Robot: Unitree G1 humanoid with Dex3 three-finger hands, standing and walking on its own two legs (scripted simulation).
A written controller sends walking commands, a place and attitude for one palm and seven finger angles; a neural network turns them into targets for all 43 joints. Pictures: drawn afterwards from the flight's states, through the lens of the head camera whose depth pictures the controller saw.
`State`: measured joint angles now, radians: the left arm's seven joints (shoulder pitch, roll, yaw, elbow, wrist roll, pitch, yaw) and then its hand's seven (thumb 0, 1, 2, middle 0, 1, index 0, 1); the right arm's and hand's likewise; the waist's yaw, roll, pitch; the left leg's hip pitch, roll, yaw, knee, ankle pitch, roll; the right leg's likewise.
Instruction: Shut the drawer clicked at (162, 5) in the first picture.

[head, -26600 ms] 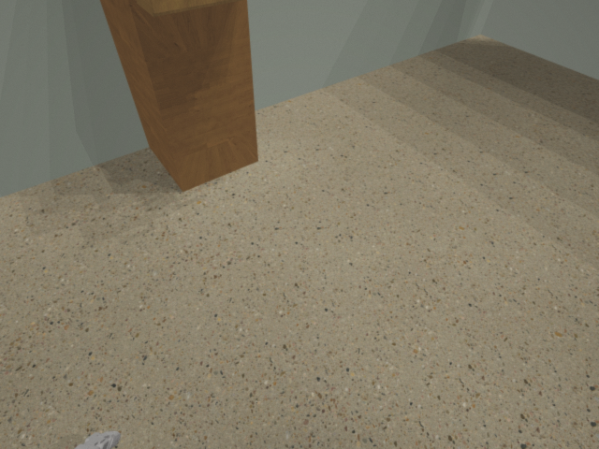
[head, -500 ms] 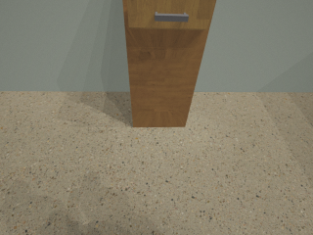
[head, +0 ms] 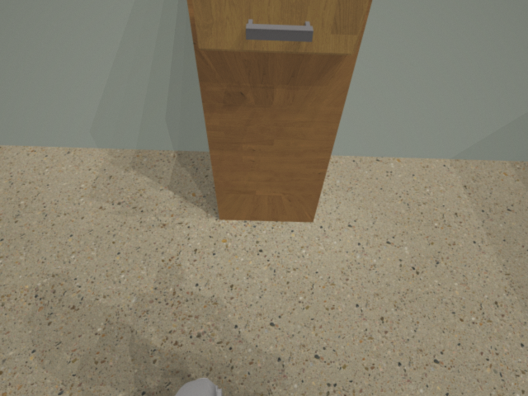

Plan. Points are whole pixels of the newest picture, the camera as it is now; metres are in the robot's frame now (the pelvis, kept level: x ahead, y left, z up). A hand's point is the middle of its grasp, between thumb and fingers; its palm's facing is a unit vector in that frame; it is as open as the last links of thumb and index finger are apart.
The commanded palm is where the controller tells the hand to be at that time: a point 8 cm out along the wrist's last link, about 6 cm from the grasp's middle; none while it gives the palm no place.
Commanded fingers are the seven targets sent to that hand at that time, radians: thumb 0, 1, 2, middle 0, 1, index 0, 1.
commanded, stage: take the last steps up to it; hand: left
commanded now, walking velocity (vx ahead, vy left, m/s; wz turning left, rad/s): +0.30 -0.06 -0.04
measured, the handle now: (279, 28) +0.83 +0.01 +0.14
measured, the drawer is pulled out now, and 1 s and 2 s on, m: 0.06 0.06 0.06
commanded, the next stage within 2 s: come to a stop and stand still in 0.52 s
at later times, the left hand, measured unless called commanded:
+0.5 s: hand (191, 331) +0.25 +0.15 -0.17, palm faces -0.01 -0.97 -0.23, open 7.4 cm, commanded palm none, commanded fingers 0.00 0.90 0.90 -0.20 -0.30 -0.20 -0.30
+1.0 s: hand (212, 300) +0.32 +0.12 -0.19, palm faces +0.03 -0.98 -0.20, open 7.4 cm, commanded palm none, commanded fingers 0.00 0.90 0.90 -0.20 -0.30 -0.20 -0.30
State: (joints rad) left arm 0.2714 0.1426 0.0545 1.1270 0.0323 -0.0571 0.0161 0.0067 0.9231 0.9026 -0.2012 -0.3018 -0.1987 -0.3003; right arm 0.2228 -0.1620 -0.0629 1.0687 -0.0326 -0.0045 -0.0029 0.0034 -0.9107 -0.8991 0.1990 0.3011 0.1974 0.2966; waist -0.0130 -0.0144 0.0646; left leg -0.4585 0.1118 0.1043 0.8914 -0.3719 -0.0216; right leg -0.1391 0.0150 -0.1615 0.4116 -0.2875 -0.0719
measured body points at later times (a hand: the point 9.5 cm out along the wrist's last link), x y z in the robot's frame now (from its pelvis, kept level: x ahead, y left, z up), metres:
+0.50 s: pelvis +0.18 -0.05 -0.01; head +0.22 -0.06 +0.44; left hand +0.25 +0.20 -0.15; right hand +0.16 -0.30 -0.17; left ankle +0.12 +0.11 -0.74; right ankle +0.25 -0.18 -0.74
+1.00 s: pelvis +0.28 -0.06 -0.01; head +0.34 -0.05 +0.44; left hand +0.32 +0.17 -0.17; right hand +0.37 -0.30 -0.15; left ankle +0.33 +0.02 -0.74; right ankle +0.22 -0.19 -0.67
